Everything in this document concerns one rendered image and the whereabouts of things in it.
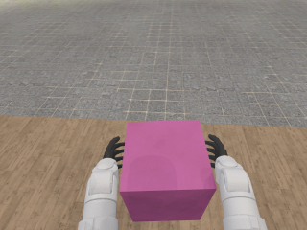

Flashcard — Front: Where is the right robot forearm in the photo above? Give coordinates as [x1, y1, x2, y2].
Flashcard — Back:
[215, 155, 268, 230]

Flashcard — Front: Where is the carton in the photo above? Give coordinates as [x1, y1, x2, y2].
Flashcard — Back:
[119, 119, 217, 222]

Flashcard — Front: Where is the right robot hand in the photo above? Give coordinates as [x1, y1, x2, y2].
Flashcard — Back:
[204, 134, 228, 169]

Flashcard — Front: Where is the left robot forearm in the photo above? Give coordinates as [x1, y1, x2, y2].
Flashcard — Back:
[78, 158, 119, 230]

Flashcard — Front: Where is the left robot hand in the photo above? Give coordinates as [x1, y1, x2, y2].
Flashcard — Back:
[103, 136, 125, 169]

